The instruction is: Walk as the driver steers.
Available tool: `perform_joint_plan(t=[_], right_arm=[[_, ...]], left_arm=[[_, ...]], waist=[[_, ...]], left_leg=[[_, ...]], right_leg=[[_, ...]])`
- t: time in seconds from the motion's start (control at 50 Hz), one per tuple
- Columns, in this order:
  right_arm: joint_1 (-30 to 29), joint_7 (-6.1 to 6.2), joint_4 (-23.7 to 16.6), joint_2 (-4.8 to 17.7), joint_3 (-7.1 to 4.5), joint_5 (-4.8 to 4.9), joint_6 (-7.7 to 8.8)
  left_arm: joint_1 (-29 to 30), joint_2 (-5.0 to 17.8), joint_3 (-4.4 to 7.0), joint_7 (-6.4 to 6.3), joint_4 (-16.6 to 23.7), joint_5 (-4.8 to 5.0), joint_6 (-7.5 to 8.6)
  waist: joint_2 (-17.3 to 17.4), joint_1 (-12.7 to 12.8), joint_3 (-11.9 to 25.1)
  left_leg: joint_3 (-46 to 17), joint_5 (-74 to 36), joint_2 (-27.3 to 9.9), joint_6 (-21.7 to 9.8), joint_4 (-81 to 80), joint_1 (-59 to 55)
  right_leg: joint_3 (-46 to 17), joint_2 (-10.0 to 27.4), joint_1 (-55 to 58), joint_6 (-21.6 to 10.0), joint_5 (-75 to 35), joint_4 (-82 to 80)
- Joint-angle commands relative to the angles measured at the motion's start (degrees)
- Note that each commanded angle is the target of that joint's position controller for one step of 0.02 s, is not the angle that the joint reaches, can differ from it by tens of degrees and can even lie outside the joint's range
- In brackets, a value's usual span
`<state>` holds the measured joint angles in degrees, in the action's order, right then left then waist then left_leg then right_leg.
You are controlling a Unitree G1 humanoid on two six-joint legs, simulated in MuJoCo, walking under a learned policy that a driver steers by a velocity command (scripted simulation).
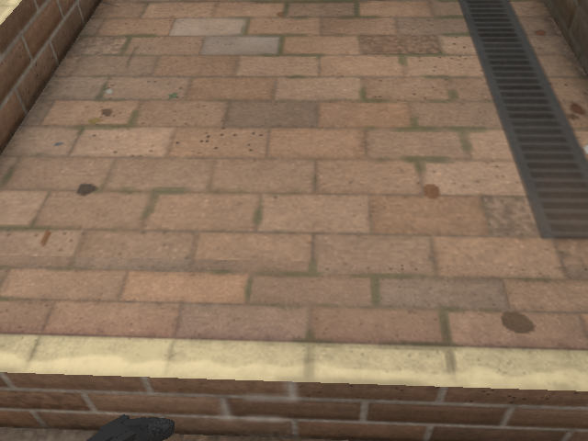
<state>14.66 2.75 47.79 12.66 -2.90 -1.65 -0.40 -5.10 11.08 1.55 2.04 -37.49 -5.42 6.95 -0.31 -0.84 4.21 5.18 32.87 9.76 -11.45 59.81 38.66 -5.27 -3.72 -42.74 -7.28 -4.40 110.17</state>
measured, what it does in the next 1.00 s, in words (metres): climbs, turning left: right foot 0.19 m higher, then left foot 0.21 m higher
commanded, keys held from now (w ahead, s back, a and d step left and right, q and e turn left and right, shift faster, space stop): w+q+shift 0.66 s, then w+e+shift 0.34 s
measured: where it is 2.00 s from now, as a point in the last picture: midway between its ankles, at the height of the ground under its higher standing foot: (36, 23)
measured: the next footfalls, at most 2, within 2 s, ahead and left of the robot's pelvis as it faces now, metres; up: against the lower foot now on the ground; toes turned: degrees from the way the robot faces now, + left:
right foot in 0.36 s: +0.31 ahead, -0.13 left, +0.19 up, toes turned +12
left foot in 0.88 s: +0.52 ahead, +0.42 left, +0.40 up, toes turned +42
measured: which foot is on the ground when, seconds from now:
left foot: down 0.00-0.38, up 0.40-0.86, down 0.88-1.00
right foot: up 0.00-0.34, down 0.36-0.92, up 0.94-1.00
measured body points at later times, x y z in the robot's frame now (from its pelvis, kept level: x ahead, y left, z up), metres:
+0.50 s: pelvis +0.21 -0.03 +0.18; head +0.22 -0.01 +0.63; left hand +0.29 +0.26 +0.07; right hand +0.46 -0.23 +0.11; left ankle +0.14 +0.05 -0.35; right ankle +0.27 -0.14 -0.46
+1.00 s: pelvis +0.47 +0.26 +0.32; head +0.57 +0.30 +0.75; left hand +0.31 +0.45 +0.19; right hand +0.77 +0.24 +0.21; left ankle +0.50 +0.39 -0.25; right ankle +0.37 -0.04 -0.21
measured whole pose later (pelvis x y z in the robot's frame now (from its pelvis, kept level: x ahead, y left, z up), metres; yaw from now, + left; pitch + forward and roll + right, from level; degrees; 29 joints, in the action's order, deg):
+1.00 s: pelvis +0.47 +0.26 +0.32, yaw +31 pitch +4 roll +2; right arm 0.0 -1.6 32.3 9.1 -0.9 -2.0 2.1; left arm -22.9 10.0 4.2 3.5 -53.9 2.6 9.8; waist 0.7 5.4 -9.3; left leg 9.7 34.2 -5.3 -4.2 86.3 55.3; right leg -9.6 8.1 -14.9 -1.8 0.6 81.4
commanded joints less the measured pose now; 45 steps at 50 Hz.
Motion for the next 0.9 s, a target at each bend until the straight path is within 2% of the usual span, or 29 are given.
perform_joint_plan(t=[0.02,0.06,0.1,0.12,0.18,0.22,0.24,0.26,0.28,0.3,0.32,0.34,0.36,0.38,0.4,0.42,0.44,0.48,0.52,0.56,0.6,0.66,0.72,0.76,0.8,0.84,0.86,0.88,0.9], right_arm=[[-0.6,-1.05,1.5,-1.4,0.25,-0.83,4.24],[1.8,-1.68,2.7,0.0,0.34,0.33,5.85],[6.4,-2.26,3.0,1.6,-0.09,0.33,6.85],[7.6,-2.59,2.8,3.0,-0.53,-0.13,7.26],[12.9,-2.42,3.1,4.3,-1.5,0.89,7.91],[14.5,-0.97,2.1,3.7,-2.07,-0.4,7.05],[13.9,0.09,0.9,5.0,-2.73,0.88,6.73],[12.9,0.92,1.7,3.4,-2.93,0.46,5.95],[12.8,1.76,0.9,5.0,-3.91,0.57,5.54],[7.0,1.23,-1.3,4.6,-3.38,1.72,4.7],[4.5,-0.3,-4.1,7.6,-4.2,0.7,5.17],[5.5,-1.7,-4.1,8.6,-5.06,0.4,6.95],[3.5,-2.92,-3.9,10.4,-5.95,1.07,9.25],[-8.0,-4.99,-9.3,6.6,-5.88,3.42,9.51],[-12.5,-5.31,-16.4,-0.1,-4.17,-0.23,9.53],[-12.4,-4.68,-17.9,-3.1,-3.56,-2.06,8.83],[-12.6,-4.22,-18.4,-4.2,-1.91,-3.59,7.32],[-6.3,-3.58,-18.7,-4.1,-0.73,-2.06,3.95],[-5.2,-3.81,-19.8,-5.3,0.39,-1.26,1.19],[-9.7,-3.87,-20.9,-5.7,0.87,-0.45,0.38],[-12.6,-4.26,-21.8,-2.0,-0.02,0.48,0.04],[-19.4,-4.92,-22.9,2.6,-1.71,0.12,-2.02],[-22.3,-4.59,-22.1,0.3,-1.59,0.03,-1.53],[-30.1,-4.54,-24.5,-0.8,-0.81,0.06,0.3],[-43.7,-3.24,-31.8,-5.7,2.55,0.15,1.78],[-53.8,-3.88,-37.4,-5.3,4.37,0.99,4.05],[-46.2,-5.5,-36.4,-7.8,6.38,3.02,4.49],[-18.9,-6.21,-29.4,-4.9,4.24,3.91,3.74],[13.9,-3.95,-22.7,6.1,-1.96,2.36,1.81]], left_arm=[[-2.0,-8.6,-4.8,-0.78,7.9,-0.56,-0.55],[4.3,-7.5,-5.24,-1.35,9.5,0.75,-1.63],[9.5,-8.2,-5.53,-2.7,11.3,1.63,-2.26],[11.9,-9.1,-5.87,-3.33,12.9,1.56,-2.2],[22.9,-10.0,-7.05,-3.28,18.8,0.9,-2.89],[29.9,-9.1,-6.77,-2.71,20.9,2.17,-4.15],[30.3,-9.7,-7.58,-2.56,21.8,3.08,-4.76],[27.9,-12.0,-8.17,-3.25,20.7,2.79,-5.22],[25.0,-11.8,-7.96,-2.62,20.4,3.05,-5.04],[13.4,-9.5,-6.57,-1.82,14.0,4.05,-5.09],[6.0,-4.2,-3.86,-2.37,12.0,4.16,-4.93],[2.5,-0.2,-1.77,-2.92,12.5,5.67,-4.35],[-8.1,3.2,0.4,-3.96,9.9,6.13,-3.41],[-18.2,11.8,3.08,-5.91,7.1,3.65,-3.58],[-10.6,14.6,3.72,-6.33,7.0,3.37,-4.36],[4.1,8.1,2.52,-5.81,8.3,3.91,-4.52],[9.2,1.4,1.05,-5.57,5.0,4.97,-4.39],[7.3,-5.7,-0.88,-5.5,-3.0,4.32,-3.02],[-0.8,-3.5,-0.27,-5.13,-8.2,2.54,-1.44],[-5.9,0.8,0.97,-4.1,-10.8,3.0,0.17],[-8.7,6.5,2.25,-3.73,-10.5,2.22,1.44],[-11.6,9.2,3.14,-3.96,-11.1,1.82,2.85],[-20.1,8.1,3.03,-3.57,-14.6,2.15,4.29],[-27.2,8.4,2.91,-4.36,-17.6,1.62,4.09],[-34.9,7.7,2.5,-4.3,-22.5,0.48,4.02],[-36.6,3.6,1.63,-3.97,-25.7,0.98,2.4],[-27.7,2.3,0.72,-3.49,-23.7,4.79,1.18],[-28.9,6.6,0.51,-1.79,-21.9,8.43,2.2],[-19.2,20.5,3.8,0.68,-15.5,11.27,4.77]], waist=[[-3.8,6.5,-5.2],[-4.1,5.3,-9.4],[-2.0,1.9,-8.3],[1.2,0.5,-7.6],[-3.7,-2.3,-8.0],[-1.9,-5.9,-8.9],[1.4,-6.3,-6.1],[3.0,-4.5,-1.2],[4.0,-2.9,1.7],[1.6,2.1,7.7],[4.4,5.4,10.9],[8.8,7.0,12.3],[9.6,12.6,20.6],[-6.9,18.4,20.8],[-21.5,10.8,18.0],[-13.6,3.2,13.6],[-8.6,0.0,6.3],[-0.3,-7.1,-0.4],[1.0,-7.7,-3.9],[3.2,-5.5,-7.7],[3.2,-4.3,-10.8],[1.0,-2.6,-13.1],[-6.9,1.6,-13.6],[-6.5,5.4,-14.4],[-10.3,8.5,-15.6],[-9.3,10.9,-18.2],[-5.4,5.5,-12.6],[-4.7,-2.4,8.2],[-11.3,-21.4,29.3]], left_leg=[[-29.8,2.4,-10.4,-2.1,-33.9,-5.0],[-26.3,1.5,-10.2,-2.6,-36.7,-1.7],[-31.2,2.8,-11.2,-5.4,-39.9,-5.9],[-35.4,3.2,-12.5,-6.6,-41.5,-10.4],[-38.0,8.7,-12.2,-4.6,-45.6,-16.0],[-39.9,1.2,-12.9,-7.2,-55.0,-15.4],[-37.8,-7.7,-15.1,-7.8,-62.1,-14.7],[-31.6,-16.4,-14.7,-7.7,-58.9,-16.5],[-27.5,-25.2,-16.0,-7.0,-57.8,-19.8],[-18.0,-48.1,-14.0,-5.5,-53.5,-15.9],[-18.4,-84.2,-13.5,-5.8,-46.4,-14.6],[-21.5,-110.6,-15.2,-7.5,-34.7,-20.3],[-22.6,-112.1,-15.7,-6.3,-19.5,-21.1],[-19.4,-88.1,-6.1,-1.9,3.1,-0.5],[-20.0,-30.7,-0.2,1.4,26.5,17.5],[-24.1,-32.6,-3.8,2.6,43.0,22.8],[-18.5,-35.7,-6.3,3.1,50.5,24.3],[-18.1,-37.3,-9.3,4.0,54.7,21.8],[-16.3,-31.8,-9.8,4.3,58.9,25.1],[-16.9,-29.8,-10.6,3.9,60.3,31.8],[-15.2,-26.0,-10.7,4.6,52.2,34.4],[-8.6,-21.9,-12.6,5.2,41.0,31.6],[-8.2,-9.7,-11.8,1.5,46.3,38.9],[-9.3,0.5,-11.8,0.1,48.9,55.6],[-5.2,14.0,-16.5,0.2,56.1,74.6],[3.8,19.3,-18.6,2.4,36.7,64.0],[9.9,8.8,-15.4,1.8,10.3,19.8],[8.2,-14.1,-7.2,1.5,12.3,-35.5],[-6.9,-11.2,-6.9,0.2,15.2,-61.6]], right_leg=[[-0.1,3.3,-19.6,1.3,8.5,14.2],[3.8,5.5,-23.4,3.3,11.1,8.9],[6.3,4.8,-30.9,3.7,14.4,22.3],[5.5,4.5,-37.6,3.9,18.6,30.5],[4.2,7.5,-41.8,5.0,22.9,14.9],[9.5,6.3,-37.3,6.1,19.9,7.7],[11.5,6.9,-26.9,5.5,24.5,-3.5],[10.2,7.3,-18.8,3.1,29.7,-5.9],[8.0,7.4,-10.9,0.9,38.3,-15.1],[15.0,3.0,6.3,-0.4,42.6,-21.4],[17.6,-1.1,17.8,0.1,47.9,-24.1],[15.1,-2.5,21.4,1.7,56.9,-35.1],[5.7,0.9,33.2,0.1,50.8,-44.0],[-29.8,14.2,41.6,-3.9,75.6,-69.1],[-63.6,23.7,41.4,-6.8,89.4,-90.8],[-61.4,26.1,34.6,-5.4,84.1,-89.7],[-46.1,24.7,24.1,-5.7,75.5,-82.2],[-21.3,23.3,11.9,-0.8,53.8,-76.1],[-10.7,23.7,12.8,0.6,46.7,-80.1],[-6.8,25.5,18.1,2.1,41.4,-84.8],[0.5,25.0,23.1,3.0,40.6,-91.8],[11.4,25.1,30.3,2.9,31.1,-102.3],[14.4,23.3,47.3,0.4,14.9,-105.5],[13.6,24.3,64.7,-0.4,3.7,-103.5],[11.2,27.7,78.3,-1.3,-5.1,-105.9],[13.8,23.0,70.8,-2.5,-10.6,-115.4],[20.3,16.7,43.3,-2.7,-25.6,-117.8],[13.9,22.1,22.5,-6.1,-58.4,-102.1],[7.3,19.9,15.7,-3.5,-80.6,-79.5]])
